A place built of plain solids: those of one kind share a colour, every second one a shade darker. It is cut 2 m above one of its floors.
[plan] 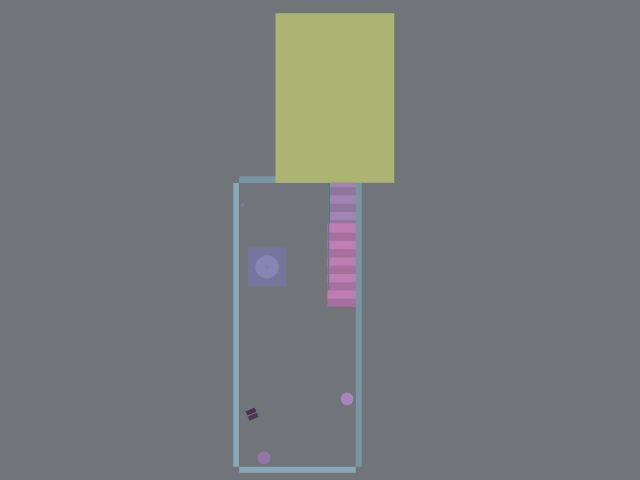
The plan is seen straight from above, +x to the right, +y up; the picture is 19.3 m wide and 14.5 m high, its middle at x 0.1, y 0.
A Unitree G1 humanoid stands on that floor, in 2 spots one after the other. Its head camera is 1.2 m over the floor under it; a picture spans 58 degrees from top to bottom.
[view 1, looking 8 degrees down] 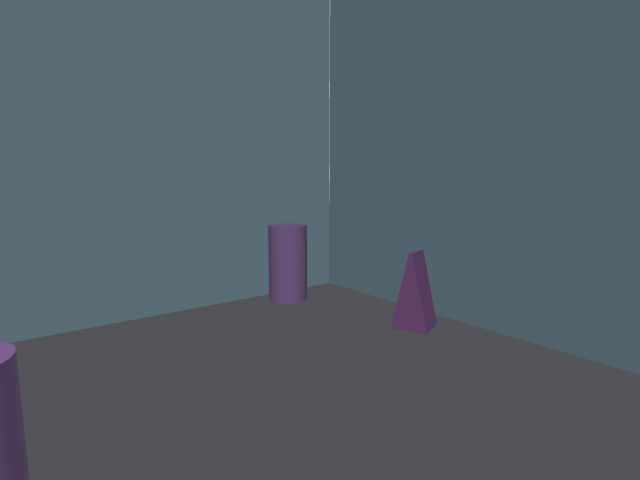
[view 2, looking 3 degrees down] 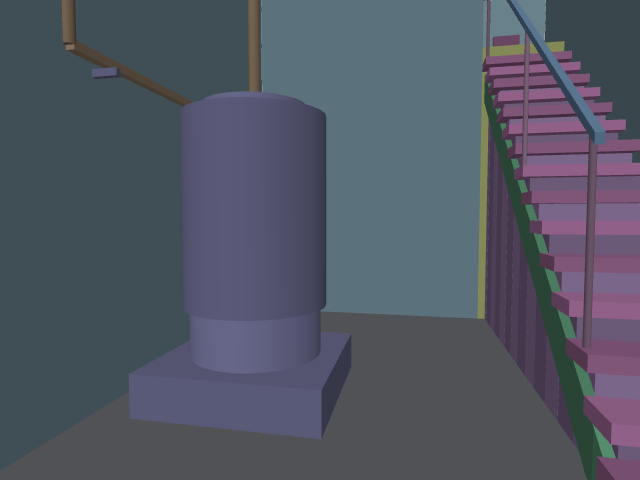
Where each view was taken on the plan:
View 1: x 0.78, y -3.03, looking -128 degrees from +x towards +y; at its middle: wall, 4.90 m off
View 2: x -0.45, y -3.63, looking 102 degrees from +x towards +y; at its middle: plant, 2.78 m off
